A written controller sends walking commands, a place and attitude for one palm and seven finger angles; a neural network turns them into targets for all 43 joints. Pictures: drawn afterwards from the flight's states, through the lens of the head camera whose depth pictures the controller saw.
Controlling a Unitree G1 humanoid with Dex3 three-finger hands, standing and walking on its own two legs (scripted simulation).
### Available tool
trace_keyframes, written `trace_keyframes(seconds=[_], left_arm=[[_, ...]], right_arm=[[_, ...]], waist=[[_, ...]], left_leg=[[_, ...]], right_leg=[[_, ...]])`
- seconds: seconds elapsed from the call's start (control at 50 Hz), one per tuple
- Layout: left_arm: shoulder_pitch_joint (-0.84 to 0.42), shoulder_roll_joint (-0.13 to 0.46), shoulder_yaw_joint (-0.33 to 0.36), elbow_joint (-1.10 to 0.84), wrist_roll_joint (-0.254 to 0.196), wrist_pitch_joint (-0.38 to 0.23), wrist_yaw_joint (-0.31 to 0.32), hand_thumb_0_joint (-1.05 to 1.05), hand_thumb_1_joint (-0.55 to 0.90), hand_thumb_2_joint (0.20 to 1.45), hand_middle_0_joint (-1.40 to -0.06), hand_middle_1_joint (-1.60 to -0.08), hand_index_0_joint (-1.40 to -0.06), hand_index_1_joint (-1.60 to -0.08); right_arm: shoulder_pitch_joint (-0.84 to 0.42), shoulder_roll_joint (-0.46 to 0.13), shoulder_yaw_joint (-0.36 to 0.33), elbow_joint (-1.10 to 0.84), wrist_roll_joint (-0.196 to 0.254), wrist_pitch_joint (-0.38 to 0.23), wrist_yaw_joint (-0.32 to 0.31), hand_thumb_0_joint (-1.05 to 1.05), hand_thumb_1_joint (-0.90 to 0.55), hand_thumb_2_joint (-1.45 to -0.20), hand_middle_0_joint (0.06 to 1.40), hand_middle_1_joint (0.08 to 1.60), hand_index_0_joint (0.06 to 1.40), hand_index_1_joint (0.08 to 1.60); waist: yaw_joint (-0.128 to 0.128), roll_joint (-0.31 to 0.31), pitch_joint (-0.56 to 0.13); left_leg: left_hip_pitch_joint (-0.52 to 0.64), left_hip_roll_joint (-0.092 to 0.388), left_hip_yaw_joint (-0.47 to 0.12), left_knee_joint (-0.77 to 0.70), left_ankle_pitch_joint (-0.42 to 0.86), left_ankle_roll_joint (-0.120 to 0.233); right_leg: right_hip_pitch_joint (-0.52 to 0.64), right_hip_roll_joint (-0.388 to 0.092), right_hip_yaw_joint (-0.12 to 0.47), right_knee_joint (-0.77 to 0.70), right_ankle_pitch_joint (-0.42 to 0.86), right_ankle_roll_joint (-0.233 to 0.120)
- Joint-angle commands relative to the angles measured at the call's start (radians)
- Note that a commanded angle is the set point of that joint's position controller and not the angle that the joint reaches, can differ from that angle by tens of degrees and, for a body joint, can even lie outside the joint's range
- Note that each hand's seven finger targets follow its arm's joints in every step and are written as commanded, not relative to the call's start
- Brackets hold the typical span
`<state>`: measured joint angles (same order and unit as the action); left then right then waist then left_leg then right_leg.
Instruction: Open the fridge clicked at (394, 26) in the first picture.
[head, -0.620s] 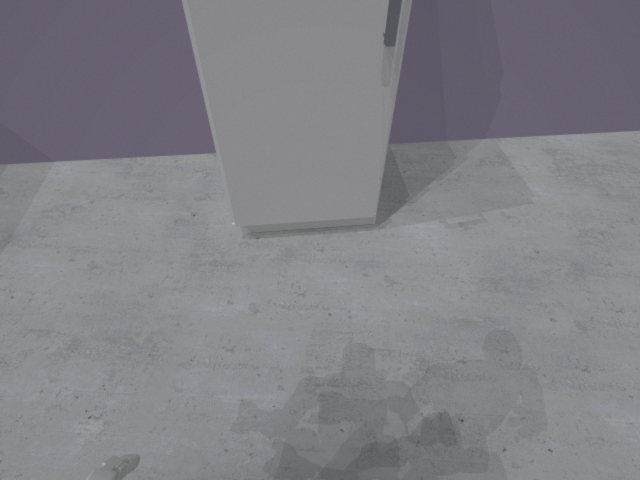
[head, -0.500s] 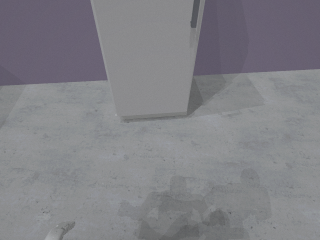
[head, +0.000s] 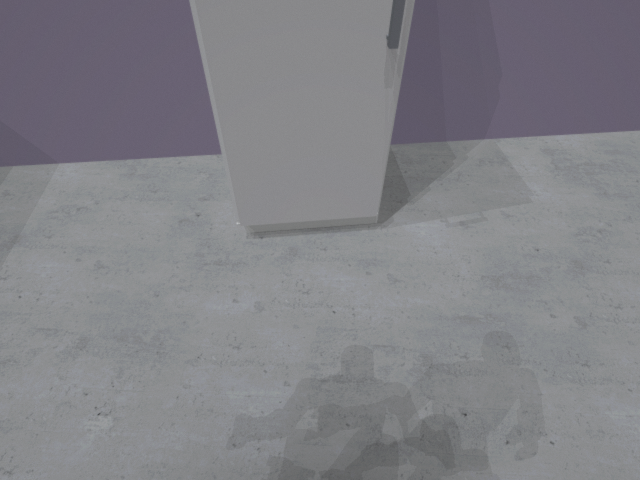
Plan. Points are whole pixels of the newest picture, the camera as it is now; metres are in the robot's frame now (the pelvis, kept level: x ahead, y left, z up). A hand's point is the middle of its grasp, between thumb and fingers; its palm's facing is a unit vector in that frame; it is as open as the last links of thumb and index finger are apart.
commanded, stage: stand and wait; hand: right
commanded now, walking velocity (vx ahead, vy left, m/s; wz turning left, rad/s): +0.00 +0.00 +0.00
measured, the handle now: out of the picture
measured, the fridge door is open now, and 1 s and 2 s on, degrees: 0 0 0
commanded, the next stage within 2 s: look at it before walking up in 0.20 s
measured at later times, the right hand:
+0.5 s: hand out of the picture +0.07 -0.24 -0.15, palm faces -0.02 +0.94 -0.33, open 7.4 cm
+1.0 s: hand out of the picture +0.07 -0.24 -0.16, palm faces -0.01 +0.94 -0.33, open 7.4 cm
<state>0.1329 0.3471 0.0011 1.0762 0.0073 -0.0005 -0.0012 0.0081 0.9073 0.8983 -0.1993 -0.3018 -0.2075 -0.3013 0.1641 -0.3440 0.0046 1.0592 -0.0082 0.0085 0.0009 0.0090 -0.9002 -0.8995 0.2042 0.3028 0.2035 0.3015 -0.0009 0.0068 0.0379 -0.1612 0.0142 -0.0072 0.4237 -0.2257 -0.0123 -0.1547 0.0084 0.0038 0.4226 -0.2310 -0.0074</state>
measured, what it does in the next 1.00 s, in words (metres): stands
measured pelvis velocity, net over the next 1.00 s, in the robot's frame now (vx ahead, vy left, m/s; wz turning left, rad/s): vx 0.00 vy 0.00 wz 0.00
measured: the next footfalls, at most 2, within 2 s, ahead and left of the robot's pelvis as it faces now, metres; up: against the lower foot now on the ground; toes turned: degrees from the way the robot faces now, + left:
left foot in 1.82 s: +0.45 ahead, -0.04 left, +0.00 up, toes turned -5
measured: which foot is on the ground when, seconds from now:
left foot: down 0.00-1.00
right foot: down 0.00-1.00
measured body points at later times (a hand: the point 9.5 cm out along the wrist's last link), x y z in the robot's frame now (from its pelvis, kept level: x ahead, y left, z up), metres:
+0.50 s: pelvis -0.01 +0.00 +0.00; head -0.01 +0.00 +0.45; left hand +0.07 +0.30 -0.13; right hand +0.08 -0.29 -0.13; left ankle +0.00 +0.13 -0.74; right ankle +0.00 -0.12 -0.74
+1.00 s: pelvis +0.00 +0.00 +0.00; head +0.00 +0.00 +0.45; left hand +0.08 +0.30 -0.13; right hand +0.07 -0.29 -0.13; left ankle +0.00 +0.13 -0.74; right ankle +0.00 -0.12 -0.74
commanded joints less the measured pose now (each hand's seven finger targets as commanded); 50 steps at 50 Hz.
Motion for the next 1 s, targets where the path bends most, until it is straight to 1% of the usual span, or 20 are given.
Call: trace_keyframes(seconds=[0.0, 0.04, 0.08, 0.2, 0.24, 0.3, 0.36, 0.44, 0.46, 0.5, 0.62, 0.68, 0.78, 0.86, 0.88, 0.9, 0.92, 0.94, 0.96, 0.98], left_arm=[[-0.068, 0.197, 0.039, -0.06, 0.002, -0.031, 0.011, 0.0, 0.9, 0.9, -0.2, -0.3, -0.2, -0.3], [-0.067, 0.198, 0.038, -0.052, 0.002, -0.032, 0.011, 0.0, 0.9, 0.9, -0.2, -0.3, -0.2, -0.3], [-0.063, 0.197, 0.038, -0.047, 0.002, -0.031, 0.011, 0.0, 0.9, 0.9, -0.2, -0.3, -0.2, -0.3], [-0.058, 0.197, 0.037, -0.037, 0.002, -0.033, 0.011, 0.0, 0.9, 0.9, -0.2, -0.3, -0.2, -0.3], [-0.057, 0.198, 0.037, -0.034, 0.003, -0.034, 0.011, 0.0, 0.9, 0.9, -0.2, -0.3, -0.2, -0.3], [-0.054, 0.195, 0.038, -0.033, 0.002, -0.034, 0.011, 0.0, 0.9, 0.9, -0.2, -0.3, -0.2, -0.3], [-0.054, 0.198, 0.038, -0.033, 0.001, -0.035, 0.011, 0.0, 0.9, 0.9, -0.2, -0.3, -0.2, -0.3], [-0.059, 0.197, 0.037, -0.031, 0.002, -0.035, 0.012, 0.0, 0.9, 0.9, -0.2, -0.3, -0.2, -0.3], [-0.06, 0.196, 0.039, -0.031, 0.001, -0.033, 0.011, 0.0, 0.9, 0.9, -0.2, -0.3, -0.2, -0.3], [-0.059, 0.195, 0.038, -0.029, 0.002, -0.033, 0.011, 0.0, 0.9, 0.9, -0.2, -0.3, -0.2, -0.3], [-0.061, 0.196, 0.038, -0.03, 0.001, -0.036, 0.011, 0.0, 0.9, 0.9, -0.2, -0.3, -0.2, -0.3], [-0.06, 0.196, 0.037, -0.029, 0.0, -0.035, 0.012, 0.0, 0.9, 0.9, -0.2, -0.3, -0.2, -0.3], [-0.062, 0.198, 0.037, -0.029, 0.0, -0.036, 0.013, 0.0, 0.9, 0.9, -0.2, -0.3, -0.2, -0.3], [-0.065, 0.198, 0.036, -0.028, -0.001, -0.034, 0.013, 0.0, 0.9, 0.9, -0.2, -0.3, -0.2, -0.3], [-0.067, 0.197, 0.036, -0.028, -0.001, -0.034, 0.013, 0.0, 0.9, 0.9, -0.2, -0.3, -0.2, -0.3], [-0.063, 0.196, 0.035, -0.027, -0.001, -0.035, 0.013, 0.0, 0.9, 0.9, -0.2, -0.3, -0.2, -0.3], [-0.038, 0.128, 0.018, -0.013, 0.004, -0.026, 0.009, 0.0, 0.9, 0.9, -0.2, -0.3, -0.2, -0.3], [0.001, 0.073, 0.006, -0.003, 0.008, -0.014, 0.006, 0.0, 0.9, 0.9, -0.2, -0.3, -0.2, -0.3], [0.023, 0.069, 0.006, -0.003, 0.01, -0.007, 0.003, 0.0, 0.9, 0.9, -0.2, -0.3, -0.2, -0.3], [0.023, 0.067, 0.01, -0.012, 0.014, -0.002, 0.0, 0.0, 0.9, 0.9, -0.2, -0.3, -0.2, -0.3]], right_arm=[[-0.071, -0.206, -0.039, -0.066, -0.002, -0.032, -0.011, 0.0, -0.9, -0.9, 0.2, 0.3, 0.2, 0.3], [-0.068, -0.205, -0.038, -0.06, -0.001, -0.031, -0.01, 0.0, -0.9, -0.9, 0.2, 0.3, 0.2, 0.3], [-0.067, -0.206, -0.039, -0.056, -0.002, -0.033, -0.011, 0.0, -0.9, -0.9, 0.2, 0.3, 0.2, 0.3], [-0.068, -0.203, -0.038, -0.05, -0.002, -0.033, -0.012, 0.0, -0.9, -0.9, 0.2, 0.3, 0.2, 0.3], [-0.068, -0.202, -0.038, -0.05, -0.002, -0.033, -0.011, 0.0, -0.9, -0.9, 0.2, 0.3, 0.2, 0.3], [-0.067, -0.202, -0.039, -0.048, -0.003, -0.036, -0.012, 0.0, -0.9, -0.9, 0.2, 0.3, 0.2, 0.3], [-0.068, -0.201, -0.039, -0.049, -0.003, -0.036, -0.012, 0.0, -0.9, -0.9, 0.2, 0.3, 0.2, 0.3], [-0.069, -0.199, -0.038, -0.047, -0.003, -0.034, -0.012, 0.0, -0.9, -0.9, 0.2, 0.3, 0.2, 0.3], [-0.069, -0.201, -0.039, -0.046, -0.004, -0.034, -0.012, 0.0, -0.9, -0.9, 0.2, 0.3, 0.2, 0.3], [-0.072, -0.201, -0.039, -0.047, -0.005, -0.033, -0.011, 0.0, -0.9, -0.9, 0.2, 0.3, 0.2, 0.3], [-0.064, -0.201, -0.039, -0.045, -0.003, -0.037, -0.012, 0.0, -0.9, -0.9, 0.2, 0.3, 0.2, 0.3], [-0.064, -0.202, -0.039, -0.044, -0.004, -0.037, -0.012, 0.0, -0.9, -0.9, 0.2, 0.3, 0.2, 0.3], [-0.062, -0.201, -0.039, -0.04, -0.003, -0.037, -0.013, 0.0, -0.9, -0.9, 0.2, 0.3, 0.2, 0.3], [-0.059, -0.201, -0.039, -0.036, -0.004, -0.036, -0.012, 0.0, -0.9, -0.9, 0.2, 0.3, 0.2, 0.3], [-0.061, -0.2, -0.039, -0.037, -0.004, -0.034, -0.012, 0.0, -0.9, -0.9, 0.2, 0.3, 0.2, 0.3], [-0.057, -0.202, -0.038, -0.036, -0.004, -0.035, -0.012, 0.0, -0.9, -0.9, 0.2, 0.3, 0.2, 0.3], [-0.027, -0.131, -0.025, -0.02, -0.002, -0.026, -0.014, 0.0, -0.9, -0.9, 0.2, 0.3, 0.2, 0.3], [0.009, -0.084, -0.016, -0.009, -0.005, -0.014, -0.016, 0.0, -0.9, -0.9, 0.2, 0.3, 0.2, 0.3], [0.039, -0.086, -0.018, -0.008, -0.009, -0.008, -0.014, 0.0, -0.9, -0.9, 0.2, 0.3, 0.2, 0.3], [0.059, -0.101, -0.025, -0.009, -0.012, -0.004, -0.01, 0.0, -0.9, -0.9, 0.2, 0.3, 0.2, 0.3]], waist=[[0.002, 0.004, -0.057], [0.0, -0.004, -0.053], [-0.001, 0.009, -0.055], [-0.002, 0.005, -0.05], [-0.001, -0.004, -0.059], [0.0, 0.013, -0.065], [-0.001, -0.001, -0.066], [-0.001, -0.004, -0.048], [-0.002, 0.007, -0.041], [0.001, 0.0, -0.037], [0.0, -0.001, -0.075], [0.0, 0.005, -0.074], [0.0, -0.007, -0.071], [-0.002, -0.013, -0.063], [-0.003, -0.015, -0.049], [-0.003, -0.009, -0.059], [-0.003, -0.007, -0.063], [-0.003, 0.007, -0.063], [-0.011, 0.024, -0.051], [-0.019, 0.047, -0.017]], left_leg=[[0.004, 0.107, -0.102, -0.09, 0.059, 0.044], [-0.001, 0.104, -0.104, -0.092, 0.05, 0.043], [0.003, 0.106, -0.105, -0.098, 0.045, 0.044], [-0.001, 0.105, -0.104, -0.099, 0.051, 0.042], [0.002, 0.103, -0.103, -0.098, 0.061, 0.043], [0.007, 0.107, -0.106, -0.1, 0.08, 0.044], [0.008, 0.103, -0.102, -0.097, 0.092, 0.043], [-0.001, 0.102, -0.103, -0.104, 0.08, 0.041], [-0.008, 0.101, -0.103, -0.106, 0.072, 0.041], [-0.012, 0.1, -0.108, -0.111, 0.052, 0.041], [0.011, 0.106, -0.101, -0.104, 0.117, 0.041], [0.017, 0.106, -0.101, -0.103, 0.124, 0.041], [0.022, 0.104, -0.097, -0.101, 0.152, 0.04], [0.021, 0.102, -0.098, -0.107, 0.136, 0.04], [0.016, 0.104, -0.094, -0.111, 0.121, 0.038], [0.021, 0.104, -0.099, -0.111, 0.122, 0.039], [0.025, 0.105, -0.084, -0.112, 0.063, 0.026], [0.027, 0.099, -0.08, -0.101, -0.054, 0.017], [0.026, 0.101, -0.089, -0.106, -0.178, 0.02], [0.018, 0.116, -0.115, -0.132, -0.292, 0.029]], right_leg=[[-0.016, -0.113, 0.099, -0.091, 0.086, -0.027], [-0.016, -0.113, 0.102, -0.097, 0.081, -0.026], [-0.019, -0.114, 0.101, -0.094, 0.081, -0.025], [-0.017, -0.117, 0.103, -0.103, 0.09, -0.024], [-0.011, -0.118, 0.104, -0.103, 0.097, -0.024], [-0.004, -0.12, 0.102, -0.101, 0.113, -0.023], [-0.002, -0.122, 0.103, -0.101, 0.123, -0.023], [-0.005, -0.122, 0.103, -0.113, 0.108, -0.023], [-0.007, -0.121, 0.104, -0.11, 0.103, -0.023], [-0.01, -0.12, 0.102, -0.117, 0.084, -0.021], [0.021, -0.125, 0.098, -0.108, 0.14, -0.022], [0.017, -0.125, 0.099, -0.108, 0.143, -0.021], [0.025, -0.127, 0.098, -0.111, 0.167, -0.021], [0.021, -0.127, 0.097, -0.118, 0.152, -0.02], [0.014, -0.126, 0.099, -0.123, 0.137, -0.02], [0.017, -0.125, 0.101, -0.123, 0.139, -0.021], [0.008, -0.119, 0.093, -0.114, 0.098, -0.013], [-0.015, -0.108, 0.088, -0.099, 0.013, -0.007], [-0.057, -0.095, 0.086, -0.076, -0.092, -0.012], [-0.121, -0.073, 0.08, -0.049, -0.198, -0.014]])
